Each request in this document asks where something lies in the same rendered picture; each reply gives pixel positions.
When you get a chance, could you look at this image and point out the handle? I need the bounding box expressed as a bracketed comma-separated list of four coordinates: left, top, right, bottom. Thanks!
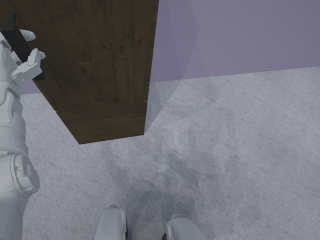
[0, 11, 45, 81]

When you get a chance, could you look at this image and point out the robot left thigh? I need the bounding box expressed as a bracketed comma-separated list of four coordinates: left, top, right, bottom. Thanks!
[94, 208, 127, 240]

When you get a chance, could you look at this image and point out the robot left forearm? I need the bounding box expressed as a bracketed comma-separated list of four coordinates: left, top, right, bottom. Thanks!
[0, 81, 29, 158]

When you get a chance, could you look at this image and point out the robot left hand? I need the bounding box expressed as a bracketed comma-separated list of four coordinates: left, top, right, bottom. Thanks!
[0, 28, 46, 91]

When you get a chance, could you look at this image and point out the robot thigh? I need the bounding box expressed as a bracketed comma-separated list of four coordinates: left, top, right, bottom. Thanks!
[165, 217, 207, 240]
[94, 208, 127, 240]

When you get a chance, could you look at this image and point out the cupboard door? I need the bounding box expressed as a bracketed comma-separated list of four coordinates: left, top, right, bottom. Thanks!
[0, 0, 152, 113]

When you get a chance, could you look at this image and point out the left robot upper arm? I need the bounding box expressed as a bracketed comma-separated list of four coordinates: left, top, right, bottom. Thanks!
[0, 153, 40, 240]

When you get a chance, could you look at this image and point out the robot right thigh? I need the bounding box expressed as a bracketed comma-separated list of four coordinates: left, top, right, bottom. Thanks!
[165, 217, 207, 240]

